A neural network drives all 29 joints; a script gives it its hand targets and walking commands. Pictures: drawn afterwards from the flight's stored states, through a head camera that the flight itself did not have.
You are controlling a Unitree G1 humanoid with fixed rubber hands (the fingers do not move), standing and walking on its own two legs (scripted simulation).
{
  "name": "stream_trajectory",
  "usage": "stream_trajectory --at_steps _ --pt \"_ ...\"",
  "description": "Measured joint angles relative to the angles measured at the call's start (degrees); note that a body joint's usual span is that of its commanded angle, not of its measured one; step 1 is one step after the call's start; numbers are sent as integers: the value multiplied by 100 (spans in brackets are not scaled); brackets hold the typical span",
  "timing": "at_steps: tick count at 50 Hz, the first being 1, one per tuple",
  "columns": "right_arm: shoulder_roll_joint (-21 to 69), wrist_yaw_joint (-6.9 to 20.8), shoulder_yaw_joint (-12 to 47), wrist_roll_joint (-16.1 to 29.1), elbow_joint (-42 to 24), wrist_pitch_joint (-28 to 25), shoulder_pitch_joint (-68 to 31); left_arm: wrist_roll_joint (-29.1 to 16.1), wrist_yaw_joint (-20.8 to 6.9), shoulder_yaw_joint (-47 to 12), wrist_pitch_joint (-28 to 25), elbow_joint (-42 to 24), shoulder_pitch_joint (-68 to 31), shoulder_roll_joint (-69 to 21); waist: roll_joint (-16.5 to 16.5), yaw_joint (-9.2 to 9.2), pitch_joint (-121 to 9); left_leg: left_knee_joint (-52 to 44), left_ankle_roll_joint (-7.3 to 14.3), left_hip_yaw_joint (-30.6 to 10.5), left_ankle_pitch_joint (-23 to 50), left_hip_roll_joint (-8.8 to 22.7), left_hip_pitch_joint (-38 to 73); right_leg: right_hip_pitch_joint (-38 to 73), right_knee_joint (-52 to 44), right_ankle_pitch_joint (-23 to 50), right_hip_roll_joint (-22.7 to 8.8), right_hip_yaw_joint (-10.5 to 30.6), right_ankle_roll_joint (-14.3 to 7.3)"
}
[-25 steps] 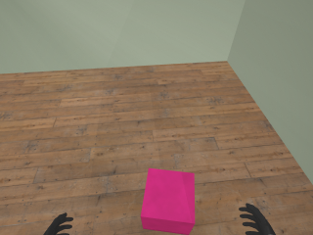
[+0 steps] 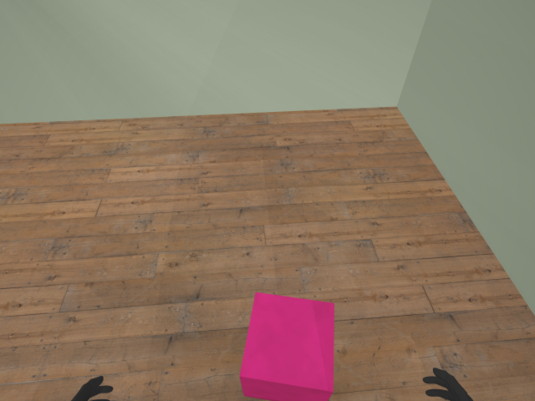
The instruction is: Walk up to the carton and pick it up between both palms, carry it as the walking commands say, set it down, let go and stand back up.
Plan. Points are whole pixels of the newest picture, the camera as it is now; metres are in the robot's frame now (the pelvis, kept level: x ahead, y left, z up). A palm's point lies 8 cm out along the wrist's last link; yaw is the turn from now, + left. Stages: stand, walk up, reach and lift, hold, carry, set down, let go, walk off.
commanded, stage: stand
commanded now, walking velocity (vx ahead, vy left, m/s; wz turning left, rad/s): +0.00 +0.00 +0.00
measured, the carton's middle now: (288, 350) +0.41 -0.07 -0.65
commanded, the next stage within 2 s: none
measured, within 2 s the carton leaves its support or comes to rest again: neither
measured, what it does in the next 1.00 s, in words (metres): stands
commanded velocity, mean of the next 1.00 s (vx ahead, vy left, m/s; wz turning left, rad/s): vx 0.00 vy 0.00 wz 0.00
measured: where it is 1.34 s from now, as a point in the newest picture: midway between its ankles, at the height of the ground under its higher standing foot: outside the picture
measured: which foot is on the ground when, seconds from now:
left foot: down 0.00-1.00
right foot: down 0.00-1.00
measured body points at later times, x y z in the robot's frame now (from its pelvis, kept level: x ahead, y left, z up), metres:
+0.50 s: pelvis -0.02 +0.00 +0.01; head -0.03 -0.01 +0.46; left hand +0.09 +0.31 -0.10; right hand +0.09 -0.31 -0.11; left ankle -0.06 +0.12 -0.74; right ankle -0.02 -0.09 -0.74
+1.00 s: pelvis -0.03 +0.00 +0.01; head -0.03 +0.00 +0.46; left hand +0.08 +0.32 -0.10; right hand +0.07 -0.31 -0.11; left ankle -0.06 +0.12 -0.74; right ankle -0.02 -0.09 -0.74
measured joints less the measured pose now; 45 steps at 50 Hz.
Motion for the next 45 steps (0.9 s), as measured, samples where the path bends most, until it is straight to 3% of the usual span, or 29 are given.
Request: stream_trajectory --at_steps 23,45 --pt "-107 17 51 16 770 -87 -54 -44 -47 -67 -53 794 -152 168 -46 8 24 -468 10 39 391 -16 205 193 -455 393 -24 47 10" --pt "-162 35 103 59 1175 -121 -157 -90 -65 -119 -81 1127 -243 260 -76 8 77 -634 29 62 555 -38 230 217 -626 565 -48 75 29"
